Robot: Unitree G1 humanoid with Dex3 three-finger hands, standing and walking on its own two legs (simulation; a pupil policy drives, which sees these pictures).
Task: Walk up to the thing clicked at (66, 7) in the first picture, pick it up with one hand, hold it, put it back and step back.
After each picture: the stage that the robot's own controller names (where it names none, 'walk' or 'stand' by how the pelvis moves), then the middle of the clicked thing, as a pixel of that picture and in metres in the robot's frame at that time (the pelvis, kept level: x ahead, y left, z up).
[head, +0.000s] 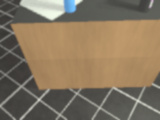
stand; out of the picture +0.94 +0.09 +0.08
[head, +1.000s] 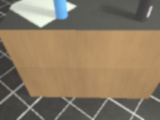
walk; out of the picture +0.85 +0.17 +0.10
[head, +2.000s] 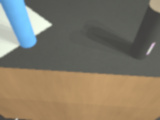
stand; (18, 17) +0.54 +0.28 +0.11
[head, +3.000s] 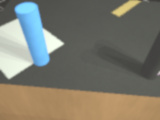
stand; (35, 38) +0.50 +0.21 +0.09
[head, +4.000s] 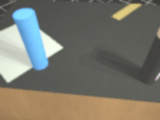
stand; (33, 42) +0.50 +0.22 +0.08
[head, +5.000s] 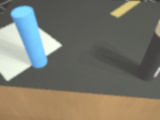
stand; (32, 40) +0.51 +0.22 +0.08
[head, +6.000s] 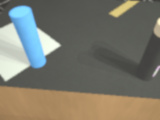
stand; (30, 40) +0.50 +0.23 +0.08
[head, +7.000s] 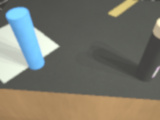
stand; (28, 42) +0.49 +0.23 +0.08
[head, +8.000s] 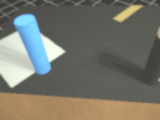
rise first; (35, 47) +0.48 +0.23 +0.08
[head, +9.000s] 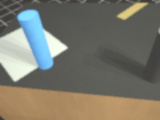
go down; (38, 43) +0.50 +0.23 +0.08
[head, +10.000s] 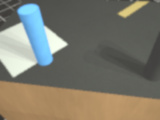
go down; (37, 38) +0.51 +0.22 +0.09
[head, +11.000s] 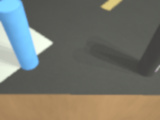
go down; (20, 39) +0.48 +0.21 +0.11
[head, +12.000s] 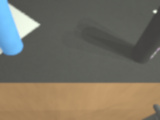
close in; out of the picture +0.49 +0.23 +0.13
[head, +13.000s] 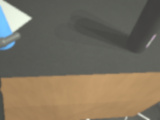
close; out of the picture +0.51 +0.24 +0.15
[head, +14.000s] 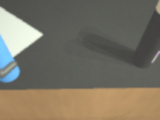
lift; out of the picture +0.40 +0.26 +0.14
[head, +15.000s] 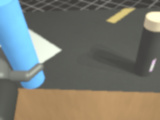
lift; (19, 49) +0.31 +0.18 +0.25
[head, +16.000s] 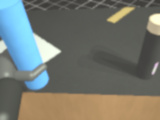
hold; (24, 50) +0.33 +0.17 +0.23
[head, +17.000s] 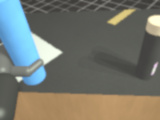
crouch; (20, 45) +0.33 +0.18 +0.25
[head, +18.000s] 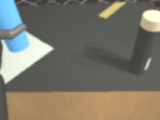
crouch; (3, 10) +0.45 +0.22 +0.27
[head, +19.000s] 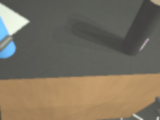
lower; out of the picture +0.49 +0.23 +0.13
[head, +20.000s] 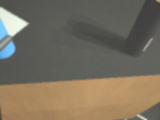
lower; out of the picture +0.49 +0.23 +0.14
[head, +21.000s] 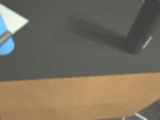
lower; out of the picture +0.50 +0.23 +0.14
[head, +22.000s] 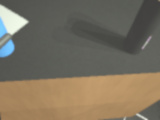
lower; out of the picture +0.49 +0.23 +0.14
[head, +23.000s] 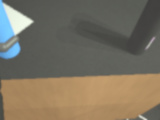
loosen; out of the picture +0.48 +0.22 +0.14
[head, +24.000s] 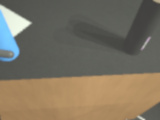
withdraw; out of the picture +0.48 +0.22 +0.14
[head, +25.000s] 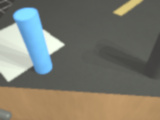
sink last; (36, 45) +0.46 +0.21 +0.11
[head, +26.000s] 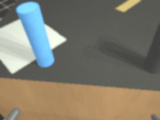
stand; (38, 38) +0.49 +0.22 +0.11
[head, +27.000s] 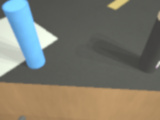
stand; (27, 38) +0.47 +0.22 +0.12
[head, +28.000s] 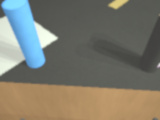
stand; (27, 37) +0.47 +0.21 +0.13
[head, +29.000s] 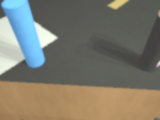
stand; (27, 36) +0.47 +0.21 +0.13
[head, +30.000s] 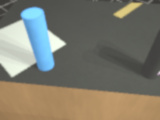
stand; (40, 43) +0.48 +0.19 +0.09
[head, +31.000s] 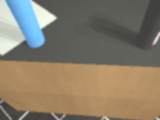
walk; (25, 17) +0.54 +0.23 +0.11
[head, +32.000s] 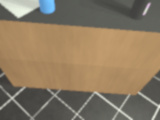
walk; out of the picture +0.75 +0.18 +0.09
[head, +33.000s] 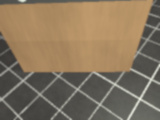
stand; out of the picture +1.05 +0.31 +0.10
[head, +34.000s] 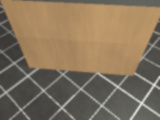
stand; out of the picture +1.08 +0.21 +0.08
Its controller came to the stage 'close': yes
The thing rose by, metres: 0.20
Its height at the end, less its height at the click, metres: +0.00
